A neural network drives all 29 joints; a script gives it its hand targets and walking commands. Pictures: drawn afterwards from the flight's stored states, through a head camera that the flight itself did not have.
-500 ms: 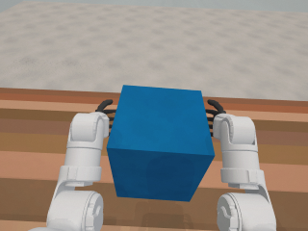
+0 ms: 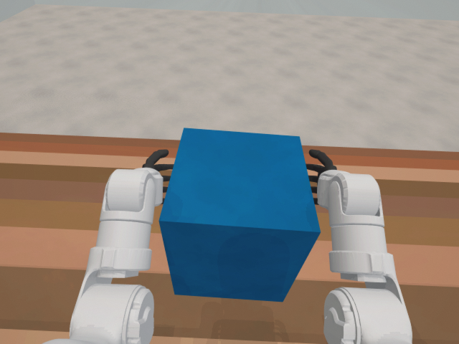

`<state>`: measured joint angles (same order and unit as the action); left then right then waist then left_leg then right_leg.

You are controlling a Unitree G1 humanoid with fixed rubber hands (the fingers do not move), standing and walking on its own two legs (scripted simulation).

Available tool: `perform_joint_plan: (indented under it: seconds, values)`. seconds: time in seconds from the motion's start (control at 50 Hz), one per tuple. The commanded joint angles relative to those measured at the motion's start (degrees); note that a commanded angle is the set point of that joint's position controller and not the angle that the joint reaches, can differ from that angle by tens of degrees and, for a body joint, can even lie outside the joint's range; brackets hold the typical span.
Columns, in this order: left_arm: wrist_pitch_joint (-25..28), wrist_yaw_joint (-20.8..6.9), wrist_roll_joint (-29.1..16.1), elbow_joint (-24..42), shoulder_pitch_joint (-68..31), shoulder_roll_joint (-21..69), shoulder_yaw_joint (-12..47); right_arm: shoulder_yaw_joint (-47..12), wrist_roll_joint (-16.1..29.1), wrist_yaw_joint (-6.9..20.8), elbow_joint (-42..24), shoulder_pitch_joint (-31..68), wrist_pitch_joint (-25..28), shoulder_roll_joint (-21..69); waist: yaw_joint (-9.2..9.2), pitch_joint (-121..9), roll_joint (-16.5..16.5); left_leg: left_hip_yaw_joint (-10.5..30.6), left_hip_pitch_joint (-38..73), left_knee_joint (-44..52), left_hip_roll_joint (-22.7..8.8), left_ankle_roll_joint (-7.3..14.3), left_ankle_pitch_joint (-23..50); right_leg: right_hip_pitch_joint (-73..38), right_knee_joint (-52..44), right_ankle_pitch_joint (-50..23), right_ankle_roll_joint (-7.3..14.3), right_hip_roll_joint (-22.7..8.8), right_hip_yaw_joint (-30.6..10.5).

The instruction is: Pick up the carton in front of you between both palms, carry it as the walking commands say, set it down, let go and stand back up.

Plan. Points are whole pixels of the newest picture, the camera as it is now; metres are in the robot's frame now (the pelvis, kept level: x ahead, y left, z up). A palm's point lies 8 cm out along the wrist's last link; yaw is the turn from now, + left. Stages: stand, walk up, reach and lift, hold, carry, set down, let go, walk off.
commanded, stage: carry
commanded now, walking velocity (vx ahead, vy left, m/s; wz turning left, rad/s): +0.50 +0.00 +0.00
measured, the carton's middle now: (235, 218) +0.33 +0.00 +0.05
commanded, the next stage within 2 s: none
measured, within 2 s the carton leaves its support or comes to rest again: neither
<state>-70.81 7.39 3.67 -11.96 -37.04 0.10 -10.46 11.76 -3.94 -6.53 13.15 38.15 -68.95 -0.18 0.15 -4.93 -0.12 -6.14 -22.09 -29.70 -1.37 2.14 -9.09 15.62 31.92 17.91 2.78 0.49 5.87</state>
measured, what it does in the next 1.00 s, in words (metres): walks ahead: right foot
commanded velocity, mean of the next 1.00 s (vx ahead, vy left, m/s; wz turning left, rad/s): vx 0.50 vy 0.00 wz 0.00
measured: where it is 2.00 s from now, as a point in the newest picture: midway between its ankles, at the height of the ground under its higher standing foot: (240, 209)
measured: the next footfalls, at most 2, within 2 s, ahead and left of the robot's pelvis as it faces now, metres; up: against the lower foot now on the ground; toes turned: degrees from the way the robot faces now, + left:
right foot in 0.76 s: +0.36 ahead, -0.09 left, -0.01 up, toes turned +1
left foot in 1.20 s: +0.77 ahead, -0.04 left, -0.25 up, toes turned +4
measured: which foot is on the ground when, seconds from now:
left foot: down 0.00-0.84, up 0.86-1.00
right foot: down 0.00-0.24, up 0.26-0.74, down 0.76-1.00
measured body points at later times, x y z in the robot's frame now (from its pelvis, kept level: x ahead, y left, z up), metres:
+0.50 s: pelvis +0.12 +0.04 +0.01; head +0.14 +0.06 +0.46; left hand +0.49 +0.20 +0.11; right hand +0.49 -0.11 +0.12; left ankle +0.09 +0.11 -0.73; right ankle +0.18 -0.10 -0.68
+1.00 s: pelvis +0.42 -0.04 -0.08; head +0.46 -0.05 +0.37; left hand +0.76 +0.13 +0.00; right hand +0.80 -0.17 +0.01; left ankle +0.36 +0.08 -0.70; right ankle +0.36 -0.09 -0.76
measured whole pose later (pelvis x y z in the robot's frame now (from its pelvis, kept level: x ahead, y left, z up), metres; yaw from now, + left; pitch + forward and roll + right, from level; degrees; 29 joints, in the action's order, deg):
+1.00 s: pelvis +0.42 -0.04 -0.08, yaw +3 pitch +2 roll +1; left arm -67.8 8.7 3.3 -2.2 -31.7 2.6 -10.7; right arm 10.9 -0.3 -8.3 6.7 37.3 -67.6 -0.9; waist -0.8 3.4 -1.0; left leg 0.9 -31.5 -74.9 2.0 3.7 -22.2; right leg 22.0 51.6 -28.5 3.9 2.7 6.0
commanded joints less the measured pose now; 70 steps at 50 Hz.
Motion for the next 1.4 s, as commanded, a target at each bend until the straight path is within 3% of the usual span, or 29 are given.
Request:
perform_joint_plan:
  seconds: [0.0, 0.08, 0.14, 0.2, 0.22, 0.26, 0.32, 0.52, 0.66, 0.72, 0.78, 0.8, 0.82, 0.84, 0.9, 0.92, 0.96, 1.0, 1.06, 1.08, 1.12, 1.14, 1.16, 1.18, 1.2, 1.22, 1.28, 1.32, 1.38]
  values:
    - [2.7, -13.6, -24.5, 8.3, -44.2, 63.0, 31.7, -33.0, 25.0, 13.7, -5.4, 40.8, 0.6, 66.0, -1.12, -17.5, 3.9, 4.8, 2.8, -0.8, -3.0, 1.4, -14.3, -4.6, -12.4, 14.6, 4.2, -10.1, -14.2]
    - [2.9, -13.5, -24.7, 8.5, -44.9, 62.4, 32.0, -32.6, 24.8, 13.7, -4.0, 40.4, 0.6, 65.6, -3.15, -11.3, 7.5, 1.5, -12.5, -11.9, -0.4, 1.3, -13.9, -10.9, -16.2, 15.7, 9.8, -18.3, -24.9]
    - [3.1, -13.2, -25.5, 9.7, -45.6, 62.4, 32.6, -31.8, 24.3, 13.5, -3.2, 39.3, 0.5, 65.2, -3.69, -14.3, 7.4, 1.0, -13.6, -11.4, 0.2, 1.4, -13.8, -17.0, -11.3, -4.7, 9.6, -17.6, -21.2]
    - [3.2, -12.9, -26.3, 9.9, -45.4, 63.1, 33.1, -30.5, 23.7, 13.3, -2.3, 37.3, 0.4, 64.9, -1.91, -16.3, 6.6, -1.1, 1.7, 2.0, 2.5, 1.8, -5.6, -9.9, -5.0, -5.6, 5.1, -12.1, -11.4]
    - [3.2, -12.9, -26.3, 8.9, -44.5, 63.7, 33.0, -29.7, 23.2, 13.3, -1.3, 35.7, 0.3, 64.5, -0.51, -18.5, 3.2, 3.0, 13.7, 5.1, -0.2, 2.8, -4.5, -2.1, 1.5, -2.8, 3.1, -9.1, -6.8]
    - [3.1, -13.2, -26.3, 7.7, -45.3, 64.8, 33.2, -28.5, 21.3, 13.2, -0.3, 33.7, 0.8, 62.5, 3.3, -18.9, -19.0, 37.3, 33.1, 10.6, -18.8, 13.1, -1.9, 26.8, 22.3, 16.5, -1.5, 1.6, -2.1]
    - [3.7, -12.8, -26.8, 9.0, -46.3, 66.7, 34.0, -31.8, 24.5, 13.5, -8.0, 40.4, 1.4, 64.3, 2.97, -18.7, -3.6, 29.9, 31.3, 7.6, -16.9, 12.5, 7.5, 30.2, 29.1, 10.6, -0.4, -2.6, -6.8]
    - [2.6, -11.0, -22.0, 10.6, -39.6, 63.0, 33.9, -35.5, 26.7, 14.3, -11.1, 37.9, 0.1, 63.9, 3.4, -22.6, -8.3, 12.6, 31.2, 2.5, -10.4, 9.6, 29.4, 23.7, 21.6, -12.2, -0.8, -1.7, -2.5]
    - [3.4, -13.1, -20.4, 5.2, -38.1, 61.3, 31.7, -36.4, 26.5, 15.2, -5.5, 39.1, 1.8, 65.8, 0.29, -16.6, -5.9, 12.9, 23.3, -8.2, -12.1, 8.2, 36.7, 21.6, 20.8, -3.7, 1.9, -1.3, -0.9]
    - [3.7, -14.2, -21.2, 1.7, -37.2, 62.2, 30.4, -35.2, 25.6, 14.5, -2.5, 35.2, 2.6, 64.9, 7.95, -9.5, -6.6, 21.3, 42.8, -15.1, -12.2, 7.6, 20.7, 46.5, 15.2, -13.8, 2.3, -5.3, -7.8]
    - [4.9, -14.3, -20.4, 1.1, -39.8, 61.0, 29.1, -36.2, 27.2, 14.4, -3.7, 37.4, 3.6, 66.7, 11.8, -8.3, -0.7, 21.3, 39.4, -28.6, -6.3, 5.8, 30.2, 44.4, 15.3, 5.1, 0.7, -0.6, -8.2]
    - [5.4, -14.2, -20.3, 2.1, -39.3, 61.0, 29.0, -37.4, 28.9, 14.5, -6.9, 42.8, 4.0, 67.9, 6.98, -12.1, 3.9, 15.3, 21.9, -39.9, -2.9, 1.7, 30.1, 21.4, 7.8, 2.5, 2.2, -0.8, -11.7]
    - [6.1, -13.7, -19.6, 3.8, -38.5, 58.5, 28.1, -38.4, 31.0, 14.6, -10.7, 47.3, 4.3, 70.1, -4.72, -19.8, 21.0, 4.2, -5.0, -57.9, 2.5, -3.7, 17.6, -12.1, -3.4, -19.2, 3.6, -6.9, -20.7]
    - [6.5, -13.2, -19.1, 5.4, -36.9, 59.0, 27.4, -39.9, 32.4, 14.5, -15.0, 51.9, 4.4, 71.3, -9.2, -18.2, 21.8, 3.7, -22.3, -63.5, 9.3, -3.9, -22.3, -21.8, -5.4, -23.6, 8.5, -9.2, -32.4]
    - [6.2, -12.1, -24.8, 20.4, -47.1, 60.6, 33.3, -38.9, 31.5, 13.3, -15.0, 47.3, 4.7, 69.9, -6.32, -13.6, 0.2, 6.4, -23.0, -49.6, 5.4, 0.0, -21.9, -17.4, -5.0, -38.0, 7.6, -10.4, -28.6]
    - [5.7, -12.1, -26.4, 22.2, -48.8, 61.8, 35.2, -37.8, 30.0, 12.3, -13.8, 42.9, 4.2, 68.6, -3.64, -14.5, -0.9, 7.1, -20.2, -46.2, 4.6, 1.1, -19.4, -17.0, -4.7, -44.2, 5.6, -10.6, -26.2]
    - [5.9, -12.3, -26.8, 23.8, -46.8, 60.9, 36.7, -37.5, 27.0, 11.2, -15.9, 38.5, 2.8, 67.0, -2.99, -19.8, 12.7, 6.9, -22.0, -45.0, 2.5, 2.9, -10.3, -21.0, -0.1, -51.9, 4.9, -12.7, -28.2]
    - [5.6, -12.7, -27.5, 23.6, -43.3, 60.7, 38.5, -37.1, 23.9, 10.9, -14.5, 34.9, 2.1, 64.6, -7.48, -16.5, 5.8, 1.4, -28.2, -28.1, 4.4, 1.7, 4.9, -25.0, 8.1, -54.5, 1.3, -5.1, -19.2]
    - [4.7, -14.2, -29.6, 20.2, -41.7, 61.1, 40.2, -33.9, 18.8, 10.8, -9.8, 26.5, 2.5, 60.3, -4.57, -14.6, -0.2, -6.8, -1.9, -4.4, 10.2, -0.6, 23.9, -7.2, 16.5, -56.3, 0.4, -0.8, -12.2]
    - [4.7, -14.8, -30.5, 17.4, -40.4, 60.3, 40.1, -32.5, 16.9, 10.8, -7.5, 23.7, 2.7, 58.1, -0.31, -18.6, -1.2, -7.0, 13.8, -8.8, 10.8, 1.8, 34.2, 3.8, 28.7, -60.0, -1.4, -2.4, -8.4]
    - [4.6, -16.2, -30.9, 12.8, -41.2, 58.7, 39.5, -29.6, 13.7, 10.8, -3.1, 19.0, 3.4, 55.5, 6.26, -18.7, -6.6, 1.5, 25.3, 6.6, 4.6, 4.4, 45.6, 13.6, 49.1, -30.6, -6.7, 1.1, -1.2]
    - [4.3, -16.5, -30.3, 9.3, -41.1, 59.2, 38.2, -27.6, 13.2, 10.9, -2.0, 20.1, 3.3, 53.7, 9.43, -11.5, -7.3, 2.0, 27.6, 22.4, 1.6, 4.3, 62.2, 17.7, 51.6, 9.0, -5.6, 6.0, 2.9]
    - [4.4, -16.4, -27.7, 4.2, -39.5, 57.9, 34.9, -27.2, 13.6, 11.0, -2.2, 23.1, 2.4, 52.9, 12.09, -6.9, 2.0, 3.8, 29.8, 28.1, -3.6, 4.7, 61.8, 16.2, 56.1, 28.5, -1.4, 9.2, 2.8]
    - [4.0, -15.7, -24.8, -0.9, -35.4, 56.1, 31.9, -27.8, 15.0, 11.3, -2.9, 26.0, 1.3, 51.7, 9.11, -7.2, 7.0, 6.4, 32.7, 19.1, -7.8, 3.8, 55.0, 17.8, 59.2, 29.8, 2.2, 8.1, -2.9]
    - [2.7, -14.7, -23.1, -2.8, -33.6, 54.1, 28.4, -28.0, 16.8, 11.3, -2.7, 32.4, 0.5, 48.2, 5.09, -13.1, -3.7, 12.8, 41.7, -1.7, -13.0, 5.4, 68.6, 29.7, 62.1, 35.5, 2.4, 7.5, -8.1]
    - [1.1, -13.5, -22.3, -1.2, -40.0, 51.6, 26.2, -27.8, 18.3, 11.0, -1.4, 36.7, 0.5, 47.4, 5.27, -17.3, -15.9, 29.3, 50.5, -12.5, -22.4, 17.4, 63.4, 45.1, 68.0, 36.4, 3.4, 3.3, -15.1]
    - [0.7, -10.1, -21.9, 9.7, -45.8, 49.3, 24.8, -35.2, 29.8, 11.4, -10.7, 47.5, 0.2, 58.4, 1.94, -23.9, 0.6, 48.9, 35.4, -4.6, -24.9, 21.9, 1.7, 50.8, 66.2, 16.1, 2.2, -3.8, -12.4]
    - [2.7, -9.4, -19.7, 14.7, -49.4, 50.7, 23.4, -39.4, 36.0, 12.4, -19.4, 59.4, 0.8, 65.0, 1.79, -14.5, 11.6, 41.1, 12.2, 1.4, -19.0, 16.6, 8.8, 37.7, 46.7, -0.6, -1.2, -5.6, -11.7]
    - [3.9, -10.1, -19.7, 17.4, -48.2, 54.5, 26.2, -41.3, 37.5, 11.9, -19.2, 56.8, 1.9, 69.3, 2.89, -18.2, -2.0, 24.5, 5.0, -4.5, -11.1, 11.1, 34.6, 19.8, 41.5, -16.4, 0.0, -3.6, -5.5]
